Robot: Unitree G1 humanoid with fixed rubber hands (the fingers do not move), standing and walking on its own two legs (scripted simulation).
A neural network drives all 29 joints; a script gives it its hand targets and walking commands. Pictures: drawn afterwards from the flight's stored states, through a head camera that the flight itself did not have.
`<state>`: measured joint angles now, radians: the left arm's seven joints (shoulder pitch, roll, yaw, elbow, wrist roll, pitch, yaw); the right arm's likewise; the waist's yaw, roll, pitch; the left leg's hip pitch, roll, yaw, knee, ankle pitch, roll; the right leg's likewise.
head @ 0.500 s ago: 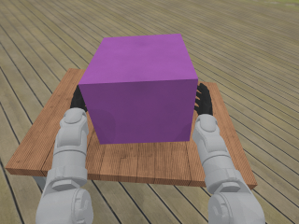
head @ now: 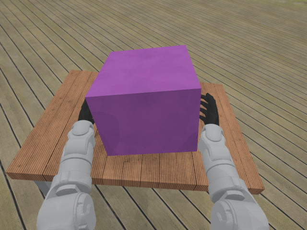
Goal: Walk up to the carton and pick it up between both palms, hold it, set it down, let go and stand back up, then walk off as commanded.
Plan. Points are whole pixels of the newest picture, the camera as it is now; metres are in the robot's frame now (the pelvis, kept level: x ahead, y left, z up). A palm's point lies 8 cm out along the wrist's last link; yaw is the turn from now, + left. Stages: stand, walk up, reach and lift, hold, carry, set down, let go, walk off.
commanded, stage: set down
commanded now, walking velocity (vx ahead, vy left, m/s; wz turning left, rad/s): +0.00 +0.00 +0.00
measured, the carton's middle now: (149, 96) +0.49 +0.00 +0.11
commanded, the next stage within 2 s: none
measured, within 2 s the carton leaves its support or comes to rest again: neither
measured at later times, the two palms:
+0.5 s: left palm (91, 119) +0.41 +0.17 +0.07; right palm (209, 121) +0.38 -0.16 +0.11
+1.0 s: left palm (91, 120) +0.43 +0.18 +0.04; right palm (202, 122) +0.40 -0.15 +0.08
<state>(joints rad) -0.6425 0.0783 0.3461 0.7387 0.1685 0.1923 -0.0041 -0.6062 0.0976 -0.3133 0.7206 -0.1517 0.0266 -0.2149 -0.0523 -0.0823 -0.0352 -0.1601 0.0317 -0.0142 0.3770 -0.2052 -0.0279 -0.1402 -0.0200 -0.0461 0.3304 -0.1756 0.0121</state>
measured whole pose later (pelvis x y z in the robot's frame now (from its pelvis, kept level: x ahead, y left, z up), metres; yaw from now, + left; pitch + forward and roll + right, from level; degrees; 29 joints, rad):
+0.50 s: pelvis +0.02 +0.00 +0.00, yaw +0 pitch +1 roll -1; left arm -0.70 0.08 0.39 0.91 0.17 0.06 -0.01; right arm -0.61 0.14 -0.42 0.73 -0.24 -0.01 -0.19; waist -0.05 -0.09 -0.04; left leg -0.16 0.03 -0.01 0.38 -0.23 -0.03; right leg -0.14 -0.02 -0.05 0.33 -0.20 0.01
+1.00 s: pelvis +0.04 +0.01 +0.00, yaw +0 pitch +2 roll -1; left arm -0.70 0.08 0.40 0.99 0.17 -0.04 -0.02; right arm -0.60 0.16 -0.48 0.77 -0.29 -0.09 -0.19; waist -0.05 -0.08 -0.01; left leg -0.16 0.03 -0.01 0.38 -0.26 -0.02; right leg -0.14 -0.02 -0.05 0.33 -0.21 0.02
